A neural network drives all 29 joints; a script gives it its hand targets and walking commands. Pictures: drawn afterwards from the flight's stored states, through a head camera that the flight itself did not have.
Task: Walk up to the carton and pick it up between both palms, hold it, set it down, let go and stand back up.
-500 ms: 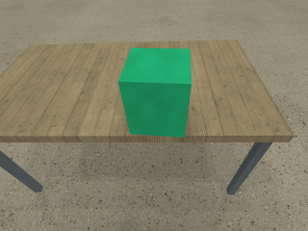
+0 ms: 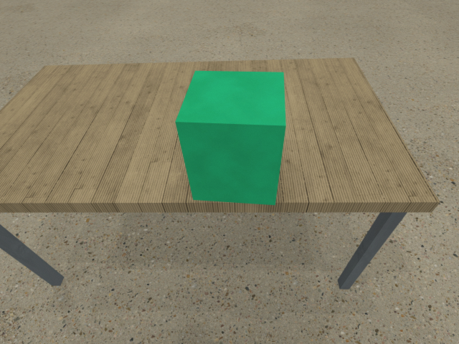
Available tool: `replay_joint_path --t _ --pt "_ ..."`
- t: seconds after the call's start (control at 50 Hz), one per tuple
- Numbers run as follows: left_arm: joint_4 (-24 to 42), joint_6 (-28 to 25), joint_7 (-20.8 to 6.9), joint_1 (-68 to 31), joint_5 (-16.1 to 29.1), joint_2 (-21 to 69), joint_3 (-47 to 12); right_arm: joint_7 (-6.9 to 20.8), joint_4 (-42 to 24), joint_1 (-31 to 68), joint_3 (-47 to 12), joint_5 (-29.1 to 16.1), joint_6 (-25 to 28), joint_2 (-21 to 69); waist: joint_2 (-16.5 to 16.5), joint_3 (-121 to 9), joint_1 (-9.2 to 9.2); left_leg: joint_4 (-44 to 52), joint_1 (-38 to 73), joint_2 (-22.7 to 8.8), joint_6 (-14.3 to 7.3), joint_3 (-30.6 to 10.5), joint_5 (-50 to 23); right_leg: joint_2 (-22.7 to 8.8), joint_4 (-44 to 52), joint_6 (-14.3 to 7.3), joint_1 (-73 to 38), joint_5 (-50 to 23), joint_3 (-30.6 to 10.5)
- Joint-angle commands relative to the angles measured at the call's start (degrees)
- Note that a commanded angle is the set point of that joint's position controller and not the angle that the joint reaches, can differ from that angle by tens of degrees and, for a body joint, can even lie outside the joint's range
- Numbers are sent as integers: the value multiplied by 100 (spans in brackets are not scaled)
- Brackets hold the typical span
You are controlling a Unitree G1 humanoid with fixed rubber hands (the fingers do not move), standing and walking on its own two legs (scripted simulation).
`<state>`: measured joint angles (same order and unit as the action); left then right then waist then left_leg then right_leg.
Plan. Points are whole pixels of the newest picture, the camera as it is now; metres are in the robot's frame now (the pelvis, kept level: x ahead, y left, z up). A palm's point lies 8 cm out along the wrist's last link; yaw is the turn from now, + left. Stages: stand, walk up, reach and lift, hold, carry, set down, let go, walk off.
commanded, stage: stand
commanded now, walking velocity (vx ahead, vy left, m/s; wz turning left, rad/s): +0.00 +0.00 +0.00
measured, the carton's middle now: (236, 139) +0.58 +0.02 +0.02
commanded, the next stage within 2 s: walk up in 1.10 s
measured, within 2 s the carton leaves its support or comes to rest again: neither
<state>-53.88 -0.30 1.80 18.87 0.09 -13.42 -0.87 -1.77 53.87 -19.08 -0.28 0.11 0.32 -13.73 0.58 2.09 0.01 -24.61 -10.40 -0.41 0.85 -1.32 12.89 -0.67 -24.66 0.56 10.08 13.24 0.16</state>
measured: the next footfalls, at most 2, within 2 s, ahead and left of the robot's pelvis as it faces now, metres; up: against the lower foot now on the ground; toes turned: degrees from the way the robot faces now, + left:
right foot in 1.88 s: +0.26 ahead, -0.09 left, +0.00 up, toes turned +1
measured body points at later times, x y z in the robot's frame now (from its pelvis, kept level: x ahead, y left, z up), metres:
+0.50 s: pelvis +0.00 +0.00 +0.00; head +0.01 +0.00 +0.45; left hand +0.01 +0.25 -0.14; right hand +0.01 -0.25 -0.15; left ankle +0.00 +0.13 -0.74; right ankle +0.00 -0.12 -0.74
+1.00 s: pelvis +0.00 +0.00 +0.00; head +0.01 +0.00 +0.45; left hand +0.01 +0.25 -0.15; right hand +0.01 -0.25 -0.15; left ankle +0.00 +0.13 -0.74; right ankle +0.00 -0.13 -0.74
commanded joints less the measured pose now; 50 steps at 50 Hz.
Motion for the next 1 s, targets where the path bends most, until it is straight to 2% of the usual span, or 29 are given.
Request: replay_joint_path --t 0.0,0.14,0.2,0.32,0.36,0.72,0.84,0.86,0.98 --pt "195 -63 36 290 -2 -680 164 -36 -176 -313 135 2 71 -687 -55 133 1 429 -137 -521 -167 -444 -540 -500 413 -145 54 -564 -460" --pt "98 -53 49 300 -10 -615 143 -47 -86 -295 128 -10 54 -619 24 257 -3 435 -173 -507 -165 -419 -511 -517 450 -148 66 -559 -470" --pt "49 -52 55 335 -9 -644 144 -48 -66 -299 142 -12 51 -633 -89 276 6 466 -164 -504 -166 -441 -420 -499 481 -130 100 -468 -459" --pt "12 -64 59 304 -3 -637 152 -55 -18 -291 137 -9 57 -590 4 212 -2 482 -130 -498 -168 -422 -380 -505 520 -133 64 -427 -464" --pt "-4 -68 60 279 -3 -599 147 -56 4 -318 134 -11 66 -585 -89 164 4 487 -129 -505 -158 -429 -415 -506 520 -130 23 -465 -458" --pt "-134 -60 72 379 9 -551 129 -72 153 -363 102 -13 65 -495 3 215 -16 522 -169 -494 -144 -433 -333 -507 543 -121 62 -360 -444" --pt "-197 -69 84 377 3 -487 132 -79 218 -384 115 -4 68 -475 31 253 5 477 -136 -501 -164 -431 -511 -509 535 -127 63 -514 -448" --pt "-200 -69 84 377 4 -506 121 -78 220 -411 99 -7 66 -446 -83 207 13 482 -97 -512 -159 -435 -527 -512 537 -130 55 -520 -428" --pt "-237 -66 87 391 -1 -468 111 -84 270 -394 112 -6 73 -478 -93 187 1 496 -110 -510 -141 -413 -555 -504 538 -107 8 -590 -421"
